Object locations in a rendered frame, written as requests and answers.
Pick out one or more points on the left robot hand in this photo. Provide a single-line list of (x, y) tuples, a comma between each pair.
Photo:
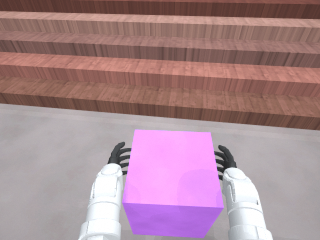
[(115, 157)]

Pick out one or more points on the left robot forearm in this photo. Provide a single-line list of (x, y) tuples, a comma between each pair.
[(104, 205)]

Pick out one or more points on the right robot hand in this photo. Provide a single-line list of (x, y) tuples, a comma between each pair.
[(227, 162)]

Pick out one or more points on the right robot forearm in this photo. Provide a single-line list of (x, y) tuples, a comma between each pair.
[(246, 218)]

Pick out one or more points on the carton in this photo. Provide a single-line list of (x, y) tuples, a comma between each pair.
[(172, 185)]

